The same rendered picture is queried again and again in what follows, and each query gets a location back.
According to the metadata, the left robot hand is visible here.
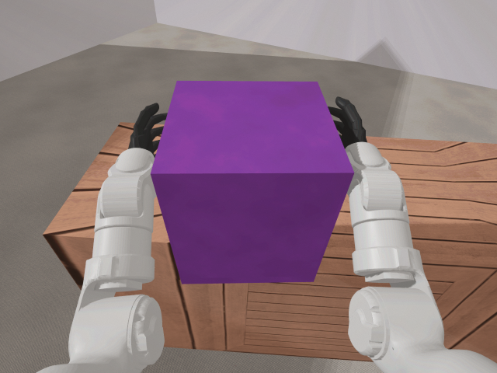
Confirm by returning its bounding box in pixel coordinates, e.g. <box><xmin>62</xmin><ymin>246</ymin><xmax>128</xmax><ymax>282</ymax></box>
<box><xmin>128</xmin><ymin>103</ymin><xmax>168</xmax><ymax>157</ymax></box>

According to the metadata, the left robot forearm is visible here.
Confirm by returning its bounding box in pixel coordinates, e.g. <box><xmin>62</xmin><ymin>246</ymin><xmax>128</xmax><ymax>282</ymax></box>
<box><xmin>68</xmin><ymin>148</ymin><xmax>157</xmax><ymax>358</ymax></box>

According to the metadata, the right robot forearm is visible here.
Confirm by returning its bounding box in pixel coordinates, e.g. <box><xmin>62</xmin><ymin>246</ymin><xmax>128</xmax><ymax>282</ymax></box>
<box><xmin>345</xmin><ymin>142</ymin><xmax>444</xmax><ymax>342</ymax></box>

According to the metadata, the pedestal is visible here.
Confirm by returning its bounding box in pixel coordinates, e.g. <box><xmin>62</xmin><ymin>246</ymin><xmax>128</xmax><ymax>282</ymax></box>
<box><xmin>43</xmin><ymin>122</ymin><xmax>497</xmax><ymax>363</ymax></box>

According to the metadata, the right robot hand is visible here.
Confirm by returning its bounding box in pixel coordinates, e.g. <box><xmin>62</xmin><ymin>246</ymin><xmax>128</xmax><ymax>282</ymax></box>
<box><xmin>328</xmin><ymin>96</ymin><xmax>367</xmax><ymax>148</ymax></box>

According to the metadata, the left robot upper arm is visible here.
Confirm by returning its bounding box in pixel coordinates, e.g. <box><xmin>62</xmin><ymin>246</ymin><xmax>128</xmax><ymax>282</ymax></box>
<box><xmin>37</xmin><ymin>295</ymin><xmax>165</xmax><ymax>373</ymax></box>

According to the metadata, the carton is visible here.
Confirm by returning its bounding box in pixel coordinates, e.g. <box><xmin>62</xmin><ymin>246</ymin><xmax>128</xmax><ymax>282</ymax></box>
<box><xmin>151</xmin><ymin>81</ymin><xmax>354</xmax><ymax>284</ymax></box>

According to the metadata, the right robot upper arm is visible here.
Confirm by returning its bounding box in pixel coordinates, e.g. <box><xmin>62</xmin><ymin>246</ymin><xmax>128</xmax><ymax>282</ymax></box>
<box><xmin>348</xmin><ymin>287</ymin><xmax>497</xmax><ymax>373</ymax></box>

